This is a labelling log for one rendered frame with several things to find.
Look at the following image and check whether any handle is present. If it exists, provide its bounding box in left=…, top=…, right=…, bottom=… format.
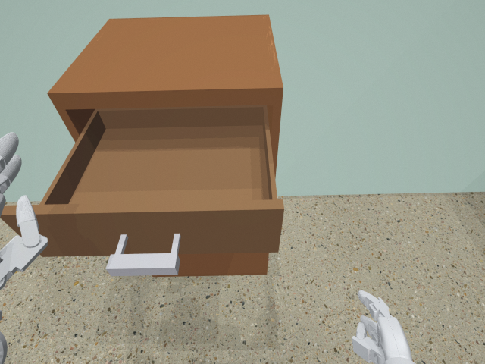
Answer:
left=106, top=234, right=181, bottom=276

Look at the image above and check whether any cabinet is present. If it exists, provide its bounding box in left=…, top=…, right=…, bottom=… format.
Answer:
left=47, top=14, right=283, bottom=277

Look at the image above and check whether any drawer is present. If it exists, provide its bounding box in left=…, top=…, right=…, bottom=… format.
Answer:
left=0, top=105, right=284, bottom=257

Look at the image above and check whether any robot left hand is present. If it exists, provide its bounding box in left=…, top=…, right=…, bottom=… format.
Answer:
left=0, top=132, right=48, bottom=290

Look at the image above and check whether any robot right hand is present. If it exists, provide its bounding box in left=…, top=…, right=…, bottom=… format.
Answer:
left=352, top=290, right=413, bottom=364

